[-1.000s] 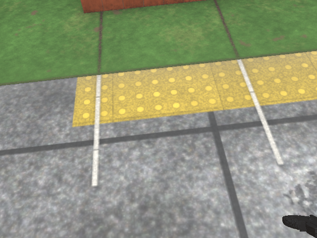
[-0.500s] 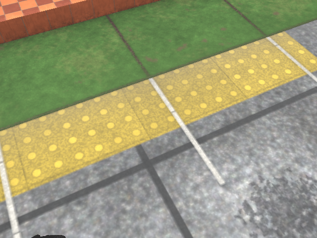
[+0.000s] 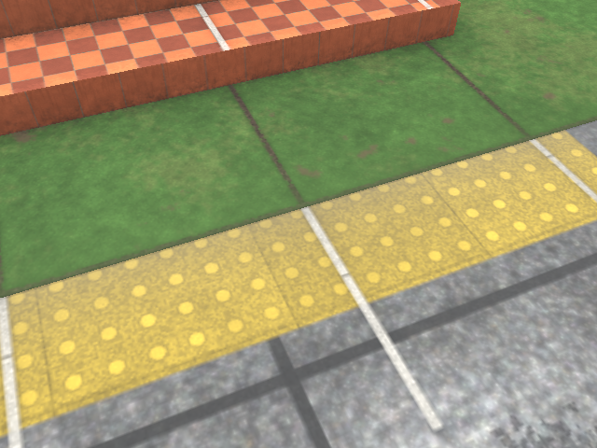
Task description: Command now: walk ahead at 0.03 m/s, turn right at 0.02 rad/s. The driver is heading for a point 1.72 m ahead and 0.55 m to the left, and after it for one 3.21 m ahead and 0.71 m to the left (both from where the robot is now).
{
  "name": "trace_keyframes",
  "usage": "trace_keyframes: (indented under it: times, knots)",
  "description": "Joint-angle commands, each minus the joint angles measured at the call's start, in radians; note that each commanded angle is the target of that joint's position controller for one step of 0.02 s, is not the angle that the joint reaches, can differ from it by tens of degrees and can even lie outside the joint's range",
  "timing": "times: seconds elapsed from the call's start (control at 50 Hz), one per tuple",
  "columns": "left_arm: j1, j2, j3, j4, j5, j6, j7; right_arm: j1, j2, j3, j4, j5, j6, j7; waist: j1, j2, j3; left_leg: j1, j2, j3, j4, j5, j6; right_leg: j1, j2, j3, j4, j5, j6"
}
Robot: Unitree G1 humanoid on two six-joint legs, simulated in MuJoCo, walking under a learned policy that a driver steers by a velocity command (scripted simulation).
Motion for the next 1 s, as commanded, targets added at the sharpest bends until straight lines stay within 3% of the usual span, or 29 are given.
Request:
trace_keyframes:
  times: [0.02,0.2,0.54,1.0]
  knots:
    - [-0.028,0.103,0.031,-0.038,-0.002,-0.015,0.009,-0.012,-0.112,-0.019,-0.035,0.008,-0.033,-0.003,0.002,0.08,-0.005,-0.1,0.042,-0.049,-0.167,-0.008,0.03,0.112,-0.046,0.056,-0.054,0.031,-0.027]
    - [-0.006,0.107,0.037,0.063,-0.014,-0.01,0.015,0.019,-0.107,-0.013,0.009,0.015,-0.026,-0.006,-0.01,0.013,-0.032,-0.032,0.019,-0.024,-0.134,0.152,0.039,0.154,-0.052,0.05,-0.035,0.196,-0.018]
    - [-0.024,0.114,0.033,0.221,-0.02,0.009,0.032,0.046,-0.087,-0.006,0.086,0.015,-0.021,-0.009,-0.001,0.021,0.003,-0.013,-0.002,-0.005,-0.172,0.157,0.039,0.174,-0.052,0.04,-0.063,0.169,-0.008]
    - [0.014,0.091,0.014,0.324,-0.021,0.01,0.036,0.14,-0.051,0.007,0.148,0.016,-0.024,-0.015,0.004,0.017,0.035,-0.028,-0.013,0.001,-0.199,0.093,0.043,0.145,-0.046,0.028,-0.088,0.099,0.001]
Velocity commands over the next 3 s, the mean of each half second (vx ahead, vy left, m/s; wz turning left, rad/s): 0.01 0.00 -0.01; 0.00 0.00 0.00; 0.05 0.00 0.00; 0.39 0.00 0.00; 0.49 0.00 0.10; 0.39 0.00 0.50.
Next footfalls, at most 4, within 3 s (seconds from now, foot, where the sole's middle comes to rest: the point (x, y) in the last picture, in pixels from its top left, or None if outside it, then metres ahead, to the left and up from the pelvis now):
2.06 left None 0.48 0.13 -0.77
2.60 right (343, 340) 0.80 -0.10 -0.77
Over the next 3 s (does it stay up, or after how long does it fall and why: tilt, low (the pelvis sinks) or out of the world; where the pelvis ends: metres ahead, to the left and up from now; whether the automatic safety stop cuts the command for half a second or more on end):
stays up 0.79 0.02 0.01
